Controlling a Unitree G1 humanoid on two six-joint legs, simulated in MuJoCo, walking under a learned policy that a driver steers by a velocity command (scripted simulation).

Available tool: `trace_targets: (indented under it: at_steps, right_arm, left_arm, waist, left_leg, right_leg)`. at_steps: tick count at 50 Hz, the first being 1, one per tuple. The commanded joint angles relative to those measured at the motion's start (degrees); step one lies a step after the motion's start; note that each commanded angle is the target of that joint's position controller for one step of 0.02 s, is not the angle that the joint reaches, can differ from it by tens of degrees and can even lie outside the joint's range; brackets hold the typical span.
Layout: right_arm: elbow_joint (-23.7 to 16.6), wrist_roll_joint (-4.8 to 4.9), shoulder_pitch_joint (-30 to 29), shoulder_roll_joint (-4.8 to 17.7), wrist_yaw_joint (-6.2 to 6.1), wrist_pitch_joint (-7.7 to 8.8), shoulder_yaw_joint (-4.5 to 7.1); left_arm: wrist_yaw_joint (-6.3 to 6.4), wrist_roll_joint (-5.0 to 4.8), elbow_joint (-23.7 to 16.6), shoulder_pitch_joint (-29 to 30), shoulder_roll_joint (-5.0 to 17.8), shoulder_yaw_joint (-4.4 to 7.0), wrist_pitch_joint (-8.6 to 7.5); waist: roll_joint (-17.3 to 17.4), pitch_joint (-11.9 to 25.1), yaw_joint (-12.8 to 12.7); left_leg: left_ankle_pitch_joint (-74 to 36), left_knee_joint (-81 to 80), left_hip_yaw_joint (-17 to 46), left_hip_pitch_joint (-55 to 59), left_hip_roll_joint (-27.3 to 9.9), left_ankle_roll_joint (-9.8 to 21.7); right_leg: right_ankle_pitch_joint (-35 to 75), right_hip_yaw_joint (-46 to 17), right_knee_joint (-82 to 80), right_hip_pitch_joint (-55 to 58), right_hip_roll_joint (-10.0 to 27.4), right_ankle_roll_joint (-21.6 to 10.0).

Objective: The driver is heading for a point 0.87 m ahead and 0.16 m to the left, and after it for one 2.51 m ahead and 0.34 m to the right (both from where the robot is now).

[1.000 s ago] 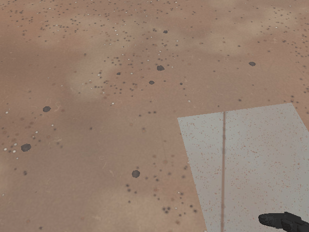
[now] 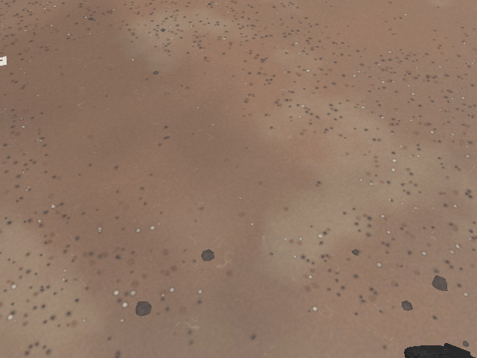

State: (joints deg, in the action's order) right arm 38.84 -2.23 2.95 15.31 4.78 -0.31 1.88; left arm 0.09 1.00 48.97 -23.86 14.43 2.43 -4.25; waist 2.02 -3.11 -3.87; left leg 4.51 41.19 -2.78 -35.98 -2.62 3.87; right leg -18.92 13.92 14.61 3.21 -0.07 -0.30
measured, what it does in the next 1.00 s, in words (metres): walks ahead, turning left: left foot, then right foot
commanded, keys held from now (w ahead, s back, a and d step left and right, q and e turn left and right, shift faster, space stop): w+q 0.46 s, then w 0.54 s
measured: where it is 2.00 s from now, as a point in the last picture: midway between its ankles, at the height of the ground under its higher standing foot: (186, 234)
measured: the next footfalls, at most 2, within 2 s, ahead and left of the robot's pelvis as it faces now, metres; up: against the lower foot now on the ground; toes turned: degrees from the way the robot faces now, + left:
left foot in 0.10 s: +0.21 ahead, +0.09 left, +0.00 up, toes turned +7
right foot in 0.64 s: +0.56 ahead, +0.01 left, +0.00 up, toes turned +20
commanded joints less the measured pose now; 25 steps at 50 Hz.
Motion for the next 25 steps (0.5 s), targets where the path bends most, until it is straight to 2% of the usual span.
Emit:
trace_targets:
  at_steps: [1,2,3,4,5,6,7,8,9,10,11,13,16,19,25]
  right_arm:
    - [-5.08,-0.42,-4.68,3.01,-0.12,0.70,0.53]
    - [-4.65,-0.62,-2.88,3.59,-0.49,0.70,0.84]
    - [-3.50,-0.73,1.41,4.52,-0.89,0.92,1.38]
    - [-0.99,-1.02,9.54,5.76,-1.48,1.43,2.26]
    - [1.97,-1.50,19.54,9.64,-2.52,1.59,3.88]
    - [0.95,-0.52,17.90,16.38,-3.42,1.25,5.43]
    - [-0.18,1.01,21.61,15.95,-4.02,0.66,5.59]
    - [1.59,1.35,19.31,14.30,-4.65,0.58,5.25]
    - [2.22,1.74,16.82,11.34,-4.85,0.89,4.51]
    - [2.18,1.76,14.31,9.62,-4.94,1.39,3.97]
    - [1.94,2.03,12.38,8.20,-4.99,1.81,3.43]
    - [2.18,2.30,12.51,7.66,-4.53,2.93,3.15]
    - [3.43,2.02,15.42,9.30,-4.30,3.42,3.72]
    - [4.69,2.08,19.29,9.15,-4.28,3.46,3.78]
    - [6.84,1.62,25.67,9.29,-5.06,3.61,3.77]
  left_arm:
    - [0.78,0.08,-1.90,-0.56,9.95,2.14,0.12]
    - [1.02,0.14,-1.54,-0.80,10.96,2.30,0.55]
    - [1.19,0.18,-1.33,-0.88,11.89,2.44,1.09]
    - [1.26,-0.06,-1.65,-0.23,12.34,2.42,1.59]
    - [1.15,0.23,-3.17,0.16,11.46,2.08,1.64]
    - [-0.33,0.17,-7.73,-2.21,4.12,0.47,1.35]
    - [-0.32,0.67,-9.41,5.39,9.25,1.47,1.07]
    - [-0.51,-0.09,-10.82,9.68,8.80,1.28,0.47]
    - [-0.40,-0.26,-10.22,8.93,7.96,0.79,-0.14]
    - [-0.31,0.29,-9.46,8.24,7.85,0.85,0.20]
    - [-0.37,1.26,-9.00,6.25,7.75,0.81,1.22]
    - [-0.81,1.98,-8.63,5.07,6.96,0.80,3.00]
    - [-1.17,1.78,-10.21,10.07,5.61,0.55,3.76]
    - [-1.15,1.61,-12.38,17.60,5.65,0.50,3.70]
    - [-1.72,0.98,-15.50,27.32,5.30,-0.20,2.57]
  waist:
    - [-7.22,-1.02,1.54]
    - [-7.95,0.66,2.57]
    - [-8.12,3.52,4.56]
    - [-6.83,8.22,8.29]
    - [-1.87,14.43,12.50]
    - [12.68,19.51,7.53]
    - [4.64,22.06,12.19]
    - [1.66,13.18,10.72]
    - [-0.65,7.52,7.87]
    - [-2.05,4.65,5.22]
    - [-1.66,4.26,3.01]
    - [-1.27,5.02,1.74]
    - [-0.87,2.76,2.84]
    - [0.15,0.60,5.55]
    - [1.21,0.32,9.50]
  left_leg:
    - [4.94,-4.81,-4.07,4.19,2.77,2.62]
    - [8.32,-5.48,-5.18,7.54,4.84,3.82]
    - [10.79,-6.68,-5.53,12.63,7.09,5.30]
    - [9.76,-10.42,-4.92,23.23,8.97,7.08]
    - [14.10,-13.29,4.39,38.26,3.38,9.77]
    - [15.57,-16.02,34.89,56.86,-15.03,17.66]
    - [12.39,-23.03,47.02,57.23,-17.22,19.64]
    - [5.23,-23.73,36.06,51.53,-15.30,17.89]
    - [-2.88,-24.39,30.09,42.75,-12.91,15.91]
    - [-9.03,-25.04,25.46,36.46,-9.61,13.82]
    - [-12.71,-25.86,22.34,32.01,-7.32,13.09]
    - [-15.79,-26.94,20.07,28.53,-5.23,13.11]
    - [-10.40,-29.49,19.62,25.88,-3.38,12.47]
    - [-7.79,-30.11,20.96,28.06,-2.71,11.10]
    - [-16.75,-25.71,22.35,36.28,-3.46,9.62]
  right_leg:
    - [44.53,-2.48,1.33,0.25,15.48,-5.46]
    - [53.96,-1.42,6.13,1.50,15.68,-5.17]
    - [60.36,-0.68,13.66,2.02,15.76,-5.10]
    - [58.45,0.41,25.09,-1.63,15.24,-4.39]
    - [42.75,0.85,41.62,-12.71,13.81,-2.65]
    - [-11.89,-1.17,61.72,-39.42,3.48,1.05]
    - [-12.31,-12.87,67.87,-46.34,0.22,1.34]
    - [-5.16,-15.27,65.33,-49.53,3.92,0.65]
    - [-1.33,-14.80,59.31,-46.25,5.83,0.49]
    - [-0.77,-15.04,55.16,-42.24,7.06,0.76]
    - [-0.88,-15.27,53.07,-38.18,7.41,1.46]
    - [-0.87,-14.65,49.92,-35.32,7.11,2.54]
    - [5.33,-13.80,43.71,-38.16,6.79,3.61]
    - [12.30,-14.18,35.95,-42.32,6.24,3.99]
    - [17.37,-13.75,24.21,-42.94,2.91,2.47]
